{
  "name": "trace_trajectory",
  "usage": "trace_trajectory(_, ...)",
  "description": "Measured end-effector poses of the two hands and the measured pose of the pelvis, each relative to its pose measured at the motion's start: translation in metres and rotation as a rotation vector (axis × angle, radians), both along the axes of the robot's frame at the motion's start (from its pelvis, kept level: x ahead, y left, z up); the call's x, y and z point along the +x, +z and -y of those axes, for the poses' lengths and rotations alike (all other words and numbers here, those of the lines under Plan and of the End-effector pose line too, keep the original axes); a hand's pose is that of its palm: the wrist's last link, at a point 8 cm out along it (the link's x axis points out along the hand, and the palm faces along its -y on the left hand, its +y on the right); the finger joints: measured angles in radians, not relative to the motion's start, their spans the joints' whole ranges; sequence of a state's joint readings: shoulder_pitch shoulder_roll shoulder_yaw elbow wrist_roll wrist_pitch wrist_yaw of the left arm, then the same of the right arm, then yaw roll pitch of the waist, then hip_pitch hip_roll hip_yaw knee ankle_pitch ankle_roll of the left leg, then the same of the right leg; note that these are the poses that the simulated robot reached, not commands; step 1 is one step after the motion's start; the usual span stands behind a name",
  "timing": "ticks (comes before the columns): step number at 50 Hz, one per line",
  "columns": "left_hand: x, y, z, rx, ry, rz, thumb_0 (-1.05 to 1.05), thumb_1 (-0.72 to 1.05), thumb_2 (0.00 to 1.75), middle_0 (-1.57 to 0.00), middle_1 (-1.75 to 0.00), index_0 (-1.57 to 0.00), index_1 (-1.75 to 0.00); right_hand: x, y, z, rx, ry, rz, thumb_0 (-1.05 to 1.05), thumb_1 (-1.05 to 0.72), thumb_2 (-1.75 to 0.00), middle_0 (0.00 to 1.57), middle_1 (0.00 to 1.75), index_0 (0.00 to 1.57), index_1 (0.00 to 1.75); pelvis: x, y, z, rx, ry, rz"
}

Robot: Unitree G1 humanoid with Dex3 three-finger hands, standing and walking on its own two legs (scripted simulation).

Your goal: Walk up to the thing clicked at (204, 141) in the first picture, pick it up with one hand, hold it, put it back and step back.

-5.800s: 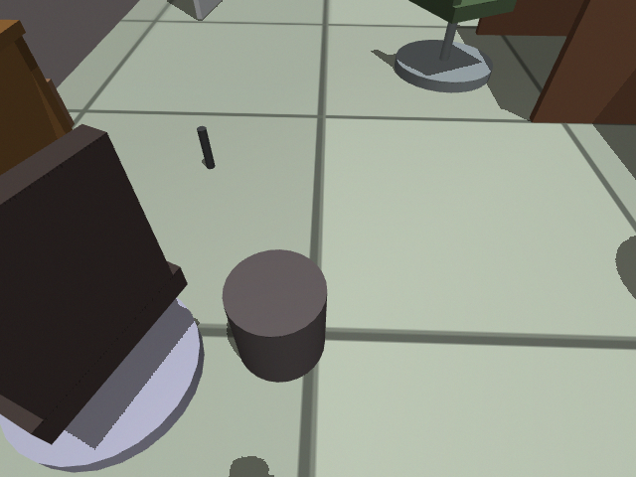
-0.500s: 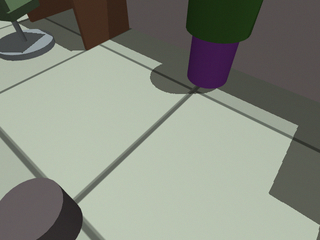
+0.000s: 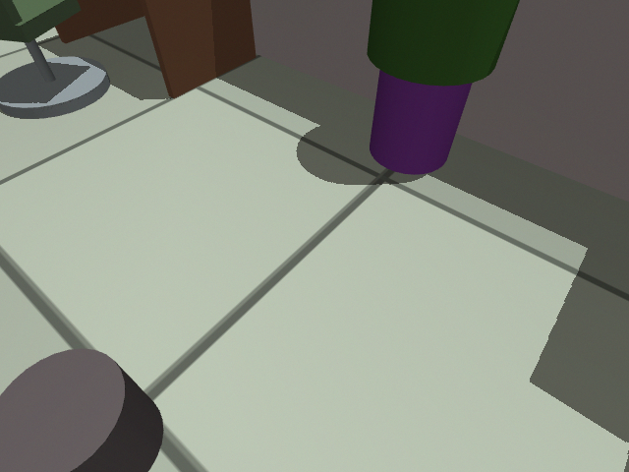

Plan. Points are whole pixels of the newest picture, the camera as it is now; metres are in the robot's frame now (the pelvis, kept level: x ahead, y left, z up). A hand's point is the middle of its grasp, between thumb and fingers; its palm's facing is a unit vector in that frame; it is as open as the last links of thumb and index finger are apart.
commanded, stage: stand
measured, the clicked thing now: out of the picture +0.59 +1.65 -0.67
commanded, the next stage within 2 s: walk up in 0.22 s
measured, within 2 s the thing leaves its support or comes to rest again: neither
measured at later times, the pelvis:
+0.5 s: pelvis +0.05 -0.05 -0.02, yaw -2 degrees
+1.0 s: pelvis +0.23 -0.03 -0.03, yaw +8 degrees
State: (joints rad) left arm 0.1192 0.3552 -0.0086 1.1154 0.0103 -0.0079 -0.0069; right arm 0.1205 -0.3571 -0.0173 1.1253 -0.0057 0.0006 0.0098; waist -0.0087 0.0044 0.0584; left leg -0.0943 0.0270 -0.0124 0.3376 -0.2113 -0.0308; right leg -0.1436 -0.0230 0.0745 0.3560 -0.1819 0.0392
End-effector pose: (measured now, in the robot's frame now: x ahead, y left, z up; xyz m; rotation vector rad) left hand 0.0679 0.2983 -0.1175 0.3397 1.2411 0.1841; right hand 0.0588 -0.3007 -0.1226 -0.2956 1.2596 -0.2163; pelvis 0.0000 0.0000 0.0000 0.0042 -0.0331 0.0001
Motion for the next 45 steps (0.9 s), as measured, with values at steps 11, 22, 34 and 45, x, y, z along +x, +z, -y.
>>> trace_trajectory(11, 0.0, 0.0, 0.0, 0.0, 0.003, 0.002, 0.0, 0.9, 0.9, -0.21, -0.3, -0.2, -0.3, 0.004, 0.0, -0.001, 0.001, 0.005, 0.01, 0.0, -0.9, -0.9, 0.2, 0.3, 0.2, 0.3, 0.001, 0.0, 0.0, 0.0, 0.0, 0.002)
trace_trajectory(22, 0.034, 0.01, 0.005, 0.051, -0.04, 0.025, 0.0, 0.9, 0.9, -0.21, -0.3, -0.2, -0.3, -0.009, -0.008, 0.046, 0.006, -0.047, 0.022, 0.0, -0.9, -0.9, 0.21, 0.3, 0.21, 0.3, 0.033, -0.012, 0.034, 0.03, -0.045, 0.024)
trace_trajectory(34, 0.052, 0.03, 0.038, 0.075, 0.034, 0.022, 0.0, 0.9, 0.9, -0.21, -0.3, -0.21, -0.3, 0.067, -0.008, 0.077, 0.023, -0.006, 0.004, 0.01, -0.9, -0.9, 0.2, 0.3, 0.2, 0.3, 0.101, -0.002, 0.057, -0.01, -0.028, 0.039)
trace_trajectory(45, 0.145, -0.012, 0.032, 0.0, 0.094, 0.13, 0.0, 0.9, 0.9, -0.21, -0.3, -0.21, -0.3, 0.187, -0.005, 0.049, 0.009, 0.153, -0.039, 0.0, -0.9, -0.9, 0.2, 0.3, 0.2, 0.3, 0.188, -0.023, 0.048, -0.039, 0.107, 0.018)
